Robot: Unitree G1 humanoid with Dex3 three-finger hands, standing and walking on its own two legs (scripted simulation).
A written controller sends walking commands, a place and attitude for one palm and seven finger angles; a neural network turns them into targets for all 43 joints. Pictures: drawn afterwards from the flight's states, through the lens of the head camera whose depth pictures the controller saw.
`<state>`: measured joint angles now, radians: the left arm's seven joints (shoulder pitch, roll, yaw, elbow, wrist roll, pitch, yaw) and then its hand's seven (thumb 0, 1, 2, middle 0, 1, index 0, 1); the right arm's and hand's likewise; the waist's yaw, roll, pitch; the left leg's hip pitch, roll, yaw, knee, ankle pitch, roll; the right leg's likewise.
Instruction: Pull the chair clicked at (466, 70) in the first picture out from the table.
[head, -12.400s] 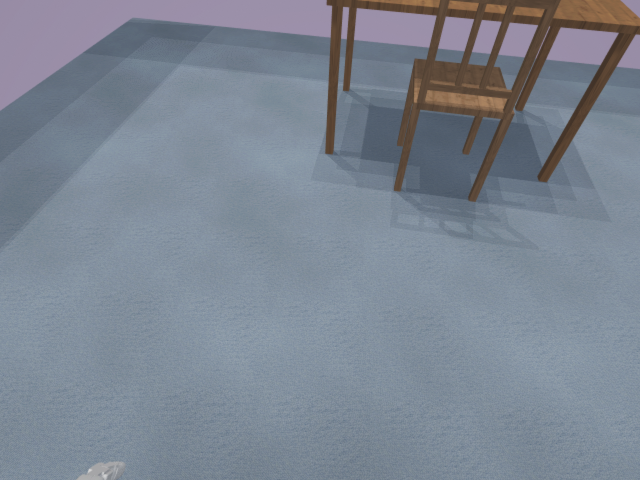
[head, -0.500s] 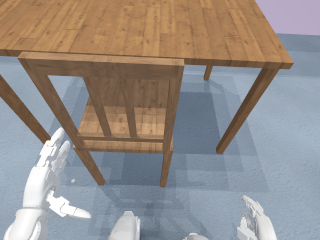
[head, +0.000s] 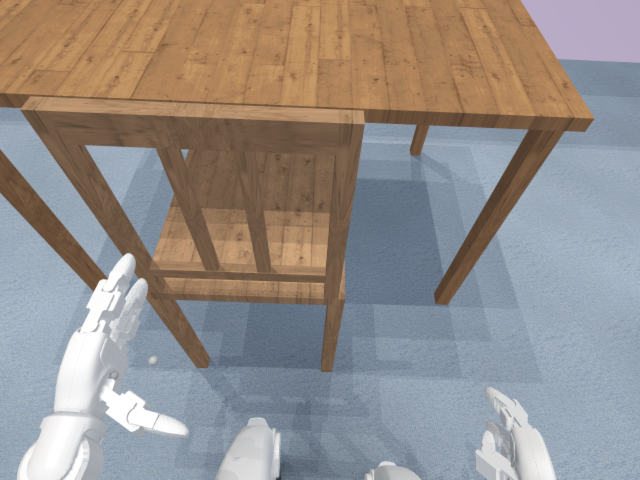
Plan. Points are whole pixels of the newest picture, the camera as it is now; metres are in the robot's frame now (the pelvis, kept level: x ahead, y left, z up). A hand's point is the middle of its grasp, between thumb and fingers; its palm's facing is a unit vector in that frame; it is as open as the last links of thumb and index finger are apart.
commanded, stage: aim the fingers beside a spindle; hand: left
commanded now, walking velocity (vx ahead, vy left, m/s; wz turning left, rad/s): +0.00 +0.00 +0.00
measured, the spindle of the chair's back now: (193, 217) +0.47 +0.21 +0.01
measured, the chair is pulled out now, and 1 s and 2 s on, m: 0.00 0.00 0.00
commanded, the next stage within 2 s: push the fingers through the gap in 1.66 s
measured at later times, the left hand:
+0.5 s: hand (168, 336) +0.28 +0.20 +0.02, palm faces +0.00 -1.00 -0.05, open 16.9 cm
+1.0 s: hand (191, 316) +0.32 +0.19 +0.00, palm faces +0.00 -1.00 -0.04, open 16.9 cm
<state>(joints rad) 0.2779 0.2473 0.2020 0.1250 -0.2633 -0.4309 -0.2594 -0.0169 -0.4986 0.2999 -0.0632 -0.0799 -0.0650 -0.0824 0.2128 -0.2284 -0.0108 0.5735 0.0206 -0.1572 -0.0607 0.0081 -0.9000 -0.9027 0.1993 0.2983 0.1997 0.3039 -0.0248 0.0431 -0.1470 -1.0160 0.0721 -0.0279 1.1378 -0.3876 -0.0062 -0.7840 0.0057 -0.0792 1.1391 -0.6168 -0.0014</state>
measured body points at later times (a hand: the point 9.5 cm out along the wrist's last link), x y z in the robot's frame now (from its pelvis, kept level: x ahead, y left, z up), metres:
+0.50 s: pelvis +0.00 +0.01 -0.01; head +0.08 +0.02 +0.43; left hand +0.27 +0.25 +0.03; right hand +0.15 -0.25 -0.10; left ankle +0.09 +0.12 -0.65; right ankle -0.03 -0.12 -0.65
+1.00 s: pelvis -0.01 +0.01 -0.03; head +0.09 +0.02 +0.41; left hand +0.31 +0.24 +0.00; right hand +0.14 -0.24 -0.12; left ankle +0.09 +0.12 -0.65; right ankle -0.03 -0.12 -0.65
